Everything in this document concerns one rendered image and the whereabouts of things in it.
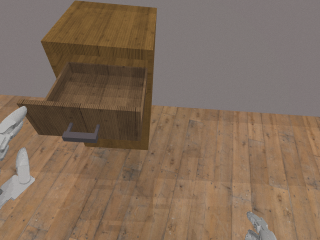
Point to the robot left hand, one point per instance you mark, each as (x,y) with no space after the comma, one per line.
(9,128)

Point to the handle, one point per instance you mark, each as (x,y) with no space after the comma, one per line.
(82,137)

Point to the robot right hand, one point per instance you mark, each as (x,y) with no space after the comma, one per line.
(260,226)

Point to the cabinet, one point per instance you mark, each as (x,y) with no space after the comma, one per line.
(107,34)

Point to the drawer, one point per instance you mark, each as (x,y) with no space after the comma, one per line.
(87,94)

